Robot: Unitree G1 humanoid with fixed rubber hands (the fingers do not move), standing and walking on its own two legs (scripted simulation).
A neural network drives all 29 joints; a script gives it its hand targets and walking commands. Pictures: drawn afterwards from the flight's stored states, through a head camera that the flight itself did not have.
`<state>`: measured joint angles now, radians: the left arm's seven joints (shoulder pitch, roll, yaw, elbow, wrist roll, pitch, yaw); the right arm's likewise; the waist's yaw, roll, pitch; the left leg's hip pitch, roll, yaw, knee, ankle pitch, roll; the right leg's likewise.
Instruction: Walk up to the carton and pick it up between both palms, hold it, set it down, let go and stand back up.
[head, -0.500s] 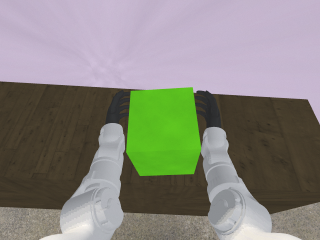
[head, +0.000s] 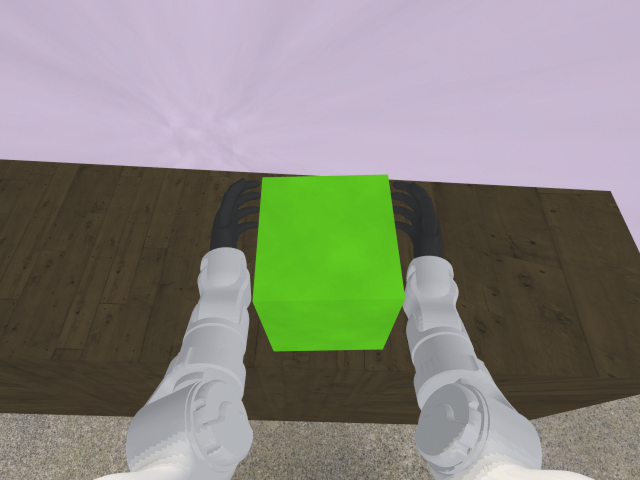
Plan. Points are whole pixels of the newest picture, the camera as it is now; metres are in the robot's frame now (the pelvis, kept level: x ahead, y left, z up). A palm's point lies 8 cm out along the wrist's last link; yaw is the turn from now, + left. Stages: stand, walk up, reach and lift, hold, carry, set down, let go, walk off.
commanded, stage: set down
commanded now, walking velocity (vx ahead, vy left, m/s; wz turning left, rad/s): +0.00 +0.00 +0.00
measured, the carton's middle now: (326, 269) +0.40 -0.02 -0.03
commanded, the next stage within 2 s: none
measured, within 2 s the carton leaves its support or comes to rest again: neither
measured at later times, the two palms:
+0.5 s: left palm (230, 241) +0.42 +0.10 +0.02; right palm (426, 250) +0.39 -0.15 +0.02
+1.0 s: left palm (220, 240) +0.43 +0.12 +0.00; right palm (419, 246) +0.41 -0.15 +0.00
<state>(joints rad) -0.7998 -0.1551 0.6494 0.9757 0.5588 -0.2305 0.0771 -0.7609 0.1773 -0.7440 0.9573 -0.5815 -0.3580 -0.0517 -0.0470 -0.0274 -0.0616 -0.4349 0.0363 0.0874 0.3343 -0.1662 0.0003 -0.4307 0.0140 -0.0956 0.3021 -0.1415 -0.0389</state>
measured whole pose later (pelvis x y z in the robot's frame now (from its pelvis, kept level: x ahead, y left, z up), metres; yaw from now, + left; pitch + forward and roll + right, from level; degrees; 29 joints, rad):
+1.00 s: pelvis -0.01 +0.01 -0.02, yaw -3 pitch +24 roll -1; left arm -0.95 0.05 0.32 1.36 0.17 -0.33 0.17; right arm -0.91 -0.04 -0.27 1.31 -0.06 -0.34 -0.14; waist 0.00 0.00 -0.21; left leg -0.72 0.07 0.11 0.55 -0.24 0.01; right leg -0.72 0.03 -0.06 0.48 -0.18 -0.04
